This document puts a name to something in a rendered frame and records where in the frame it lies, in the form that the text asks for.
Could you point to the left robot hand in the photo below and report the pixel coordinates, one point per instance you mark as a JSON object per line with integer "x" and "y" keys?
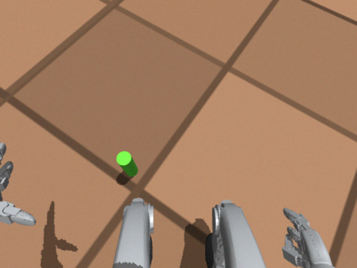
{"x": 8, "y": 212}

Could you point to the can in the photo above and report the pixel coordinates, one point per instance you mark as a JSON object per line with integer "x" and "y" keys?
{"x": 126, "y": 162}

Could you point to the right robot hand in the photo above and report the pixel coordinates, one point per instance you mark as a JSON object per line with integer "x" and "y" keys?
{"x": 311, "y": 248}

